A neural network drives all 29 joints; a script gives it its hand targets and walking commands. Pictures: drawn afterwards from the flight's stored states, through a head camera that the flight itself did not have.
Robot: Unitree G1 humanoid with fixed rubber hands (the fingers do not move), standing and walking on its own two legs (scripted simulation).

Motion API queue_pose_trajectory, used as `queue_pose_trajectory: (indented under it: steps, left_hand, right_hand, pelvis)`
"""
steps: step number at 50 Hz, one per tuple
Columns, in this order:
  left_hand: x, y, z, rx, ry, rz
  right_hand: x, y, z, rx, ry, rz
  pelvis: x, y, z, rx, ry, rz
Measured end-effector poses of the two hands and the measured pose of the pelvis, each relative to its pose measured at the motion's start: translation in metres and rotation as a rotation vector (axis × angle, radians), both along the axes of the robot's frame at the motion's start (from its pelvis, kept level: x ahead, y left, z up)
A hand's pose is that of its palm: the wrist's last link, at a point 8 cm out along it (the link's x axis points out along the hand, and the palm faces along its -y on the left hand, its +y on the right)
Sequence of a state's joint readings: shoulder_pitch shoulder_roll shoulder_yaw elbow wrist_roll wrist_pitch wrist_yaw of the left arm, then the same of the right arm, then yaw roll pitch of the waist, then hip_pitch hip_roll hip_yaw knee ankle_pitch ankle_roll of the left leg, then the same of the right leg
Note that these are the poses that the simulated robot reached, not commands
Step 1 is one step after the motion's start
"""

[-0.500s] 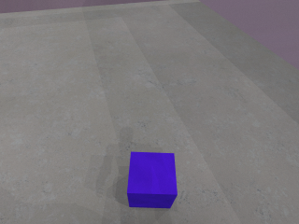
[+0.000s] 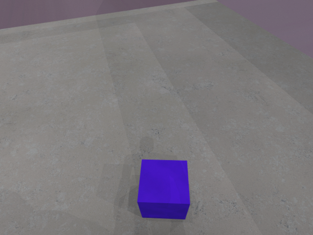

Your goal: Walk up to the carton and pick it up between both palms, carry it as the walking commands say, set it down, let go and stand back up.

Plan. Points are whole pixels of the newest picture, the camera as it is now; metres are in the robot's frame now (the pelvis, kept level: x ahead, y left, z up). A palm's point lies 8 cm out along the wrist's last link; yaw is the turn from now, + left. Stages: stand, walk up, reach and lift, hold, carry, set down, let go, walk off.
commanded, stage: walk up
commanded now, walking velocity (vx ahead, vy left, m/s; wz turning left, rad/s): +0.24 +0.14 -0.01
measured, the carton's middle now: (163, 190) +0.47 +0.03 -0.63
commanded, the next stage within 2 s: stand in 1.74 s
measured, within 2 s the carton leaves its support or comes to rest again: neither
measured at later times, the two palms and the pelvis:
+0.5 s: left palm out of the picture +0.06 +0.33 -0.14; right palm out of the picture +0.09 -0.17 -0.14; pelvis +0.05 +0.07 -0.01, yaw +1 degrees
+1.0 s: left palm out of the picture +0.08 +0.20 -0.14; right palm out of the picture +0.08 -0.26 -0.15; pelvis +0.06 -0.02 +0.00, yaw +1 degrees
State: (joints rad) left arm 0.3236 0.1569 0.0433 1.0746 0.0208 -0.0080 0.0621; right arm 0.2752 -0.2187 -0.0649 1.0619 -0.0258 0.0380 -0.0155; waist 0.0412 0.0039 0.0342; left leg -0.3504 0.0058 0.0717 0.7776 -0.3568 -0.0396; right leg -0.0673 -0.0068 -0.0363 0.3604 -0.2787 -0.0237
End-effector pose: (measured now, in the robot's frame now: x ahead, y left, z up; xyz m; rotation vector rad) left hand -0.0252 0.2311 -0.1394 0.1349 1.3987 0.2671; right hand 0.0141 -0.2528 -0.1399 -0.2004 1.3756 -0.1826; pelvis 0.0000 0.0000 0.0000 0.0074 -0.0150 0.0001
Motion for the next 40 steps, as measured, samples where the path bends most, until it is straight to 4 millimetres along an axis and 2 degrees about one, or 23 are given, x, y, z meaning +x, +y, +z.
queue_pose_trajectory:
  steps: [4, 7, 12, 15, 20, 22, 24, 28, 31, 33, 35, 40]
  left_hand:
    - [-0.009, 0.024, 0.009, 0.032, 0.031, 0.025]
    - [-0.016, 0.043, 0.011, 0.037, 0.063, 0.04]
    - [-0.021, 0.071, -0.007, -0.012, 0.143, 0.062]
    - [-0.005, 0.081, -0.013, -0.037, 0.155, 0.034]
    - [0.047, 0.091, -0.01, -0.032, 0.07, -0.042]
    - [0.064, 0.095, -0.008, -0.015, 0.042, -0.062]
    - [0.079, 0.098, -0.006, 0.003, 0.024, -0.076]
    - [0.107, 0.093, 0.002, 0.031, -0.04, -0.096]
    - [0.119, 0.077, 0.006, 0.042, -0.082, -0.11]
    - [0.119, 0.064, 0.003, 0.058, -0.1, -0.108]
    - [0.111, 0.045, 0.001, 0.062, -0.092, -0.103]
    - [0.095, -0.004, 0.013, 0.008, -0.057, -0.105]
  right_hand:
    - [0.023, 0.008, 0.004, 0.006, -0.028, 0.024]
    - [0.053, 0.025, 0.006, 0.018, -0.061, 0.063]
    - [0.111, 0.065, 0.001, -0.005, -0.165, 0.102]
    - [0.123, 0.088, 0.005, 0.001, -0.183, 0.089]
    - [0.109, 0.104, 0.004, 0.02, -0.151, 0.042]
    - [0.1, 0.101, 0.0, 0.017, -0.132, 0.018]
    - [0.086, 0.09, -0.003, -0.002, -0.107, -0.007]
    - [0.059, 0.05, -0.003, -0.057, -0.043, -0.03]
    - [0.052, 0.017, -0.006, -0.079, -0.022, -0.024]
    - [0.055, -0.004, -0.013, -0.081, -0.02, -0.011]
    - [0.061, -0.018, -0.017, -0.069, -0.026, 0.005]
    - [0.074, -0.02, -0.005, 0.005, -0.052, -0.002]
  pelvis:
    - [0.01, 0.014, 0.003, 0.023, 0.015, 0.016]
    - [0.022, 0.029, 0.003, 0.022, 0.022, 0.027]
    - [0.044, 0.063, -0.012, -0.015, 0.017, 0.05]
    - [0.05, 0.073, -0.01, -0.003, 0.023, 0.031]
    - [0.05, 0.079, -0.004, -0.015, 0.014, 0.025]
    - [0.05, 0.077, -0.005, -0.01, 0.012, 0.017]
    - [0.049, 0.073, -0.006, -0.009, 0.015, 0.016]
    - [0.044, 0.055, -0.006, -0.015, 0.024, 0.012]
    - [0.043, 0.037, -0.009, -0.012, 0.038, 0.008]
    - [0.044, 0.021, -0.016, 0.008, 0.041, 0.002]
    - [0.045, 0.007, -0.018, 0.008, 0.039, -0.001]
    - [0.052, -0.009, 0.002, 0.029, 0.038, -0.009]
